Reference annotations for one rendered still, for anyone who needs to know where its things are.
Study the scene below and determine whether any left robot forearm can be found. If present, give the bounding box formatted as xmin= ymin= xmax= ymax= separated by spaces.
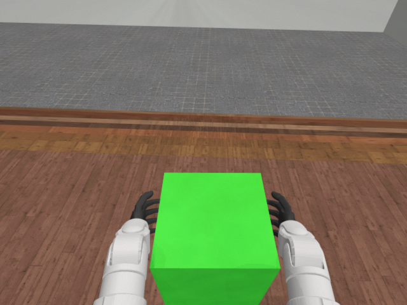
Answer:
xmin=93 ymin=219 xmax=150 ymax=305

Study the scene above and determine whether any carton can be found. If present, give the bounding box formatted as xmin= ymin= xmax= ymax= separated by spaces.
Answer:
xmin=150 ymin=173 xmax=280 ymax=305

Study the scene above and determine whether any right robot forearm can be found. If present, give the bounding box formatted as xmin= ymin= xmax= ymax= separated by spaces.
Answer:
xmin=278 ymin=220 xmax=340 ymax=305

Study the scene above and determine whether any robot right hand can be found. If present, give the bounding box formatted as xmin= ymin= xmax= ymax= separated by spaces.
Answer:
xmin=266 ymin=191 xmax=296 ymax=237

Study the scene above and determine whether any robot left hand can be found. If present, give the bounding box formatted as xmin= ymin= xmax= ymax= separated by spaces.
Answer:
xmin=130 ymin=191 xmax=160 ymax=234

